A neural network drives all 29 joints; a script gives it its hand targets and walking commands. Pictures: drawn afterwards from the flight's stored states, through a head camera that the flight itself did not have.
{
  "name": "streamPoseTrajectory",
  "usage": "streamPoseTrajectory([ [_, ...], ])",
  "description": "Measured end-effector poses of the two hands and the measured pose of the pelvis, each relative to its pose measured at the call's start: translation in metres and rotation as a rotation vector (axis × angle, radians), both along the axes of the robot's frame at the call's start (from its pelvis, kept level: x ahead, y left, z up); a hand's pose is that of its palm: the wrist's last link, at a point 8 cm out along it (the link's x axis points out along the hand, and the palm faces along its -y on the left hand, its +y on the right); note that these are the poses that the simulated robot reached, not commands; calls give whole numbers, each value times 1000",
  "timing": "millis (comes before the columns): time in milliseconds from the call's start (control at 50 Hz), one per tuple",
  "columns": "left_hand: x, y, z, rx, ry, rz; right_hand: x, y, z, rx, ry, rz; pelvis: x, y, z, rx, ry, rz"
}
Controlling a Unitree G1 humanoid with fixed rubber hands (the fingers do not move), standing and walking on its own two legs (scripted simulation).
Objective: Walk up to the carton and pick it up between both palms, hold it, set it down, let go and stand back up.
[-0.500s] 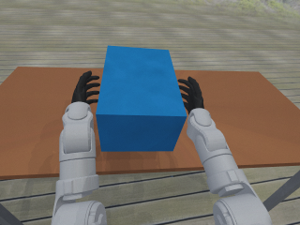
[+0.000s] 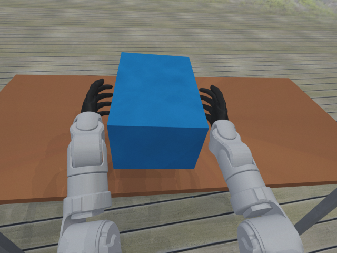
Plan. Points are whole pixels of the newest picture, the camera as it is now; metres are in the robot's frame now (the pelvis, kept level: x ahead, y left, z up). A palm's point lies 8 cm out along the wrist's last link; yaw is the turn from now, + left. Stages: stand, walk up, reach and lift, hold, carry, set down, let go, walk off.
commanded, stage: hold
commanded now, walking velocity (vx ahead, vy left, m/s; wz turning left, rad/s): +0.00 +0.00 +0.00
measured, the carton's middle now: (155, 106) +0.44 +0.01 +0.15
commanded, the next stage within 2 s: none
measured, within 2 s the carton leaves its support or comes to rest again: neither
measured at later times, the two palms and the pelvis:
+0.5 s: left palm (89, 118) +0.35 +0.15 +0.19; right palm (217, 121) +0.35 -0.13 +0.17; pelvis +0.00 +0.00 +0.00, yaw +0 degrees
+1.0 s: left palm (87, 119) +0.36 +0.16 +0.18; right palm (214, 121) +0.35 -0.12 +0.17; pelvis +0.00 +0.00 +0.00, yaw +0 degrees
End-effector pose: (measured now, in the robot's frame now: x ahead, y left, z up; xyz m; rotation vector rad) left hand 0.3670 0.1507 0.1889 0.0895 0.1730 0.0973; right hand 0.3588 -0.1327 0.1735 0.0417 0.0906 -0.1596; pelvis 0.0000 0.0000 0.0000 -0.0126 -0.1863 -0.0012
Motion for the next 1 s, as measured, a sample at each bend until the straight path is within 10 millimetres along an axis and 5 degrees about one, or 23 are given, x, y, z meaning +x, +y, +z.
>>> streamPoseTrajectory([
  [1000, -11, 9, -5, -3, 4, 25, -4, 8, -3, -11, -14, 18, -2, -2, -1, 0, -21, 5],
])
